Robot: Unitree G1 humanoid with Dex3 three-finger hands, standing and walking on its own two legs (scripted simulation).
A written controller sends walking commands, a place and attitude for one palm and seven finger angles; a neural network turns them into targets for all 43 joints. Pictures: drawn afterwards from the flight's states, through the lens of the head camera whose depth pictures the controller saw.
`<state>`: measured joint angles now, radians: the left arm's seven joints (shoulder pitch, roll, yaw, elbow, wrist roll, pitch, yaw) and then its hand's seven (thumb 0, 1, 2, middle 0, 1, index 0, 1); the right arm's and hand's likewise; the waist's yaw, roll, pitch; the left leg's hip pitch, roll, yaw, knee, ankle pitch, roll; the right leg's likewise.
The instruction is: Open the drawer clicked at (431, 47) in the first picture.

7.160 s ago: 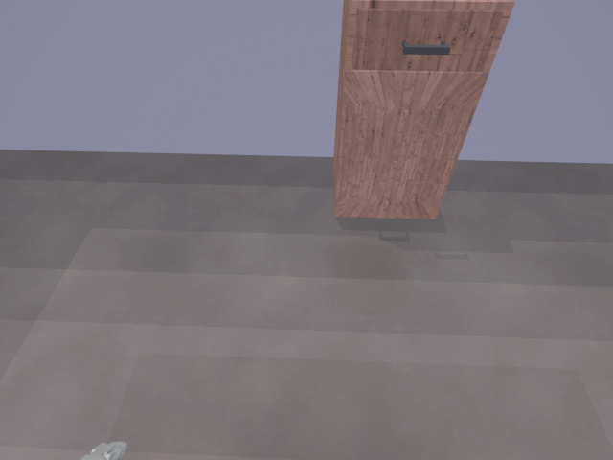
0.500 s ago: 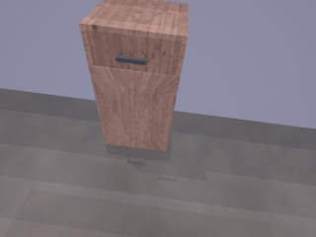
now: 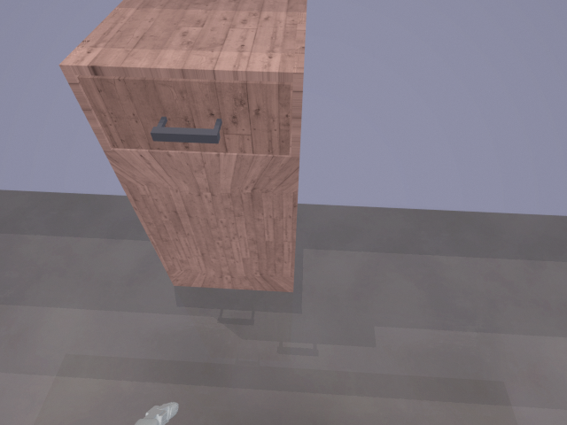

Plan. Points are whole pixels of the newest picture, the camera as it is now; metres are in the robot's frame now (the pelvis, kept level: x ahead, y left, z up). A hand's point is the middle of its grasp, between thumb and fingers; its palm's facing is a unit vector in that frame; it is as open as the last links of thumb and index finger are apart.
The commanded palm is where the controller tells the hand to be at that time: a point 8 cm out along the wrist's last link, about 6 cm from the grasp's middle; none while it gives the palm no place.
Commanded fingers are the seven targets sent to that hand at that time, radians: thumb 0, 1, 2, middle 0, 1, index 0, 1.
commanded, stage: take the last steps up to it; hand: left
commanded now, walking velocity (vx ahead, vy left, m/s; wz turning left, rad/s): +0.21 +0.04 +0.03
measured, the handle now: (188, 128) +0.66 +0.22 +0.03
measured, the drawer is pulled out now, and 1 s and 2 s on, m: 0.00 0.00 0.00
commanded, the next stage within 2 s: come to a stop and stand still in 0.16 s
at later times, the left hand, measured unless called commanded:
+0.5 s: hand out of the picture +0.11 +0.21 -0.17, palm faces +0.07 -0.98 -0.17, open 7.4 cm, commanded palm none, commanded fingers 0.00 0.90 0.90 -0.20 -0.30 -0.20 -0.30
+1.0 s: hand (210, 420) +0.16 +0.12 -0.14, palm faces +0.03 -0.97 -0.25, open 7.3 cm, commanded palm none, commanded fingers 0.00 0.90 0.90 -0.20 -0.30 -0.20 -0.30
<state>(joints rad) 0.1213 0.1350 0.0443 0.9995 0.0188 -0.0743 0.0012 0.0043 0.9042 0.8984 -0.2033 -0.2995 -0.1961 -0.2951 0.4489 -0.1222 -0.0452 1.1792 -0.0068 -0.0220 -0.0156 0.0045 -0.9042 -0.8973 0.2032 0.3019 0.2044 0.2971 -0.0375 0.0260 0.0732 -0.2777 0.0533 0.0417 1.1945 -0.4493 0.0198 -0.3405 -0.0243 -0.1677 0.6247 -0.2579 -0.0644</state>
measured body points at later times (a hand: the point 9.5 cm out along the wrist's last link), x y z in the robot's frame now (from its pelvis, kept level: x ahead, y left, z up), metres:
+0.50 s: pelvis +0.12 +0.04 +0.02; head +0.15 +0.06 +0.47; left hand +0.11 +0.27 -0.15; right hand +0.23 -0.17 -0.12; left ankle +0.17 +0.14 -0.72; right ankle +0.09 -0.09 -0.67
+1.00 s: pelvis +0.09 -0.06 +0.02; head +0.11 -0.08 +0.46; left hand +0.16 +0.18 -0.12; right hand +0.10 -0.29 -0.15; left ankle +0.06 +0.09 -0.70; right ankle +0.11 -0.13 -0.72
